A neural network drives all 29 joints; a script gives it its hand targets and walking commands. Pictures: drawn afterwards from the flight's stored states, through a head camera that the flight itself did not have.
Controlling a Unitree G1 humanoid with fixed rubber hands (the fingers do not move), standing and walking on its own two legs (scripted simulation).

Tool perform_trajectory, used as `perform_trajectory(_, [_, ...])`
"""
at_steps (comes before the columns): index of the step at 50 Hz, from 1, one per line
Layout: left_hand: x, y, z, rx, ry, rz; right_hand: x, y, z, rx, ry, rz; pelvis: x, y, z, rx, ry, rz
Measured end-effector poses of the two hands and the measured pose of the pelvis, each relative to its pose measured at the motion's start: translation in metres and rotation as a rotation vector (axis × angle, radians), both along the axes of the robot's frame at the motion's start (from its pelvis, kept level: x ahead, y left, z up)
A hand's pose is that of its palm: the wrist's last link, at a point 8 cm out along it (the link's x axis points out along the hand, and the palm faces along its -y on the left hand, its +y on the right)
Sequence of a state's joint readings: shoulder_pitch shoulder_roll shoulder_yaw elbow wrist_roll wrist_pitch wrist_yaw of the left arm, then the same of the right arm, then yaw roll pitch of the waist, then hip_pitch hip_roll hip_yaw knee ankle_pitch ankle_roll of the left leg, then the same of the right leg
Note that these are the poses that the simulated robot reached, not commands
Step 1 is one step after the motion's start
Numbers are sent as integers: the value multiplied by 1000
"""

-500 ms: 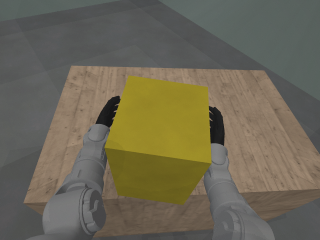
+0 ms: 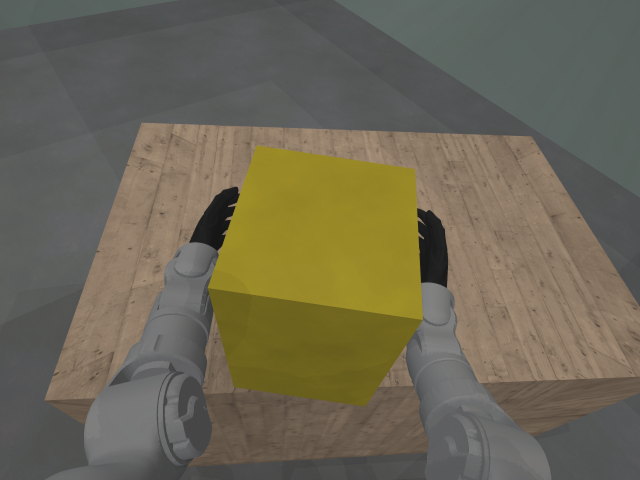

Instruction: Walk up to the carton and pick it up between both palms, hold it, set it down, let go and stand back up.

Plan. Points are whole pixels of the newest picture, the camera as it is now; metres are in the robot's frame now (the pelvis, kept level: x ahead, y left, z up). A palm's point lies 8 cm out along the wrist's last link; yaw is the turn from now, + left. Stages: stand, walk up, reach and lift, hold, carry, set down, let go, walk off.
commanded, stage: reach and lift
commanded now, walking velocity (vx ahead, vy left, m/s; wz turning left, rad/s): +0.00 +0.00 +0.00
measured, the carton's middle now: (316, 288) +0.37 -0.04 +0.00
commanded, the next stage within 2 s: none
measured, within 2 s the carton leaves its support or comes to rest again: leaves its support in 0.30 s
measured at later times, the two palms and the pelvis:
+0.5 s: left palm (202, 247) +0.41 +0.10 +0.06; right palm (428, 277) +0.34 -0.18 +0.05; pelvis -0.02 -0.01 +0.00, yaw +0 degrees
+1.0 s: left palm (185, 228) +0.40 +0.11 +0.11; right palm (431, 239) +0.36 -0.17 +0.11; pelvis +0.00 +0.01 +0.00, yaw +1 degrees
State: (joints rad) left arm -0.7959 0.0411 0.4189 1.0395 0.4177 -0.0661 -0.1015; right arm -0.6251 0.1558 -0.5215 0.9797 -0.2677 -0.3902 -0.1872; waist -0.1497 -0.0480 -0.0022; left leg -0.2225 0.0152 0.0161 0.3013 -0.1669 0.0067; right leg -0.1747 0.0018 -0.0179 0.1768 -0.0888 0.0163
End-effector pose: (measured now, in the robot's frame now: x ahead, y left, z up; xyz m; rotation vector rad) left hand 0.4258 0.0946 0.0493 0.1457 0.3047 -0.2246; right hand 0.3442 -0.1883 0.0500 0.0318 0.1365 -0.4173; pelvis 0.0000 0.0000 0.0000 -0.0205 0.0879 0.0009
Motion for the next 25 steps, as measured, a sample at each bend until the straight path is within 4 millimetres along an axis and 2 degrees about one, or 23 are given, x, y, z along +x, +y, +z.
perform_trajectory(12, [-7,0,7,54,-58,-6,-6,1,2,14,-46,5,-3,-2,-1,-3,27,0])
perform_trajectory(20, [-19,5,15,70,-93,34,-8,4,4,15,-72,38,-15,-5,-1,0,27,2])
perform_trajectory(25, [-19,5,15,77,-64,45,-7,5,2,29,-44,42,-22,-6,-1,4,42,6])
